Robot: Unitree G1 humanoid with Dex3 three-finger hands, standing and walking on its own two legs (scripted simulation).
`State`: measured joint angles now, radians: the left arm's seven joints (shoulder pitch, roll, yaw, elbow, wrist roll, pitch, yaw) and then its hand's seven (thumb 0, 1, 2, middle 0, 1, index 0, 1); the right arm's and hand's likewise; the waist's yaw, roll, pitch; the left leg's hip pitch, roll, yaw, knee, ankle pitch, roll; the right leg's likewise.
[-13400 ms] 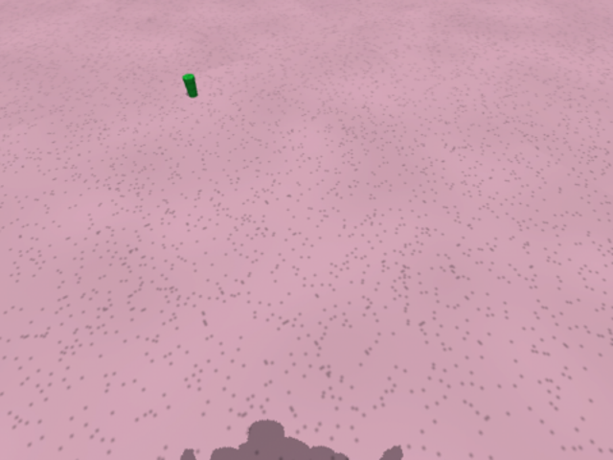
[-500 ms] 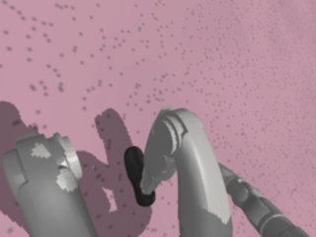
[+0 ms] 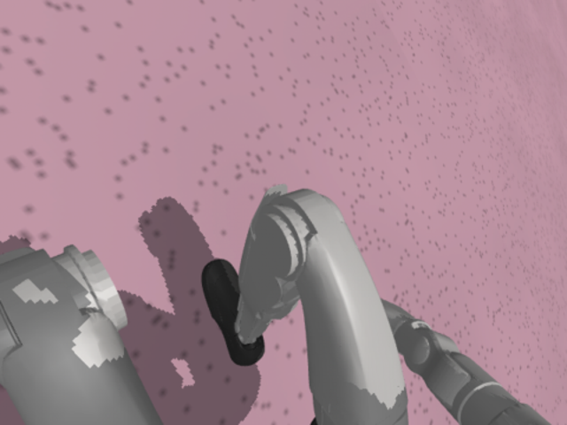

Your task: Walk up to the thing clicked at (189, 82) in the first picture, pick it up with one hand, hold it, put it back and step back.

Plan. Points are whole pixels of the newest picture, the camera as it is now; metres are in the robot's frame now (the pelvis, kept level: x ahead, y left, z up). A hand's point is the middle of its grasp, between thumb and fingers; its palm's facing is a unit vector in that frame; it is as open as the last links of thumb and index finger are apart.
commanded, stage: close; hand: left
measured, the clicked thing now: out of the picture +0.48 +0.29 -0.22
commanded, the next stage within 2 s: settle in 0.70 s
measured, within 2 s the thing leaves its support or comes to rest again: leaves its support in 1.10 s
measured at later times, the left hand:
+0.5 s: hand out of the picture +0.44 +0.29 -0.19, palm faces +0.37 -0.93 -0.03, open 10.1 cm
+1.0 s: hand out of the picture +0.45 +0.29 -0.19, palm faces +0.37 -0.93 -0.03, open 10.2 cm
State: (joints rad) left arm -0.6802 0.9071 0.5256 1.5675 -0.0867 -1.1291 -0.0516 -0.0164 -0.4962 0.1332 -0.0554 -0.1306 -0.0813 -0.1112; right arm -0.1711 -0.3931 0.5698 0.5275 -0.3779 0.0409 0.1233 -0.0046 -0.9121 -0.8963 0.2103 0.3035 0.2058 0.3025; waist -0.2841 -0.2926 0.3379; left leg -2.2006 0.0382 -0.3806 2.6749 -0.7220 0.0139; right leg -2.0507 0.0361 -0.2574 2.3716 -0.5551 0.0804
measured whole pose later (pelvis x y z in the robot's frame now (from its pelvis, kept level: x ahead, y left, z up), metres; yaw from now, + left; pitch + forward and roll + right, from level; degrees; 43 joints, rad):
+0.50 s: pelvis +0.00 +0.00 +0.01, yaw +0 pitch +12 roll -19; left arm -0.73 0.93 0.47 1.58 -0.05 -1.14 0.01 -0.01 0.27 0.53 -0.44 -0.44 -0.43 -0.45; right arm -0.22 -0.38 0.57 0.54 -0.39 0.05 0.13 -0.01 -0.87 -0.89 0.21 0.30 0.20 0.30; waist -0.28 -0.30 0.34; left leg -2.20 0.03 -0.40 2.67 -0.74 0.00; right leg -2.05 0.03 -0.27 2.36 -0.57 0.08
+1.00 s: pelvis +0.01 +0.00 +0.01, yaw -1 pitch +13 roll -20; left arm -0.75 0.94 0.44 1.58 -0.05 -1.12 0.03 0.02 -0.33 0.82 -0.74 -1.02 -0.73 -1.05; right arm -0.21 -0.37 0.58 0.55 -0.39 0.05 0.13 -0.01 -0.89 -0.90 0.21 0.30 0.20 0.30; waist -0.29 -0.30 0.34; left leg -2.21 0.02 -0.41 2.66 -0.74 0.00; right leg -2.04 0.03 -0.28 2.34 -0.58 0.08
